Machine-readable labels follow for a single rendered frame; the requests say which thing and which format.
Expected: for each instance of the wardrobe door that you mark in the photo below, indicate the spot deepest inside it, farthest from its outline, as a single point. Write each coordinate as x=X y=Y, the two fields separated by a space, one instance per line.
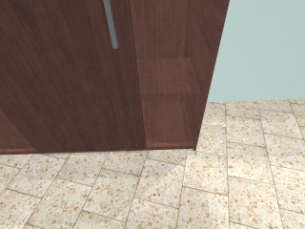
x=62 y=84
x=10 y=137

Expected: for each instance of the handle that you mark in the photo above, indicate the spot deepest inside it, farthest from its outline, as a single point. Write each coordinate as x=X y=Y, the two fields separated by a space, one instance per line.
x=108 y=10

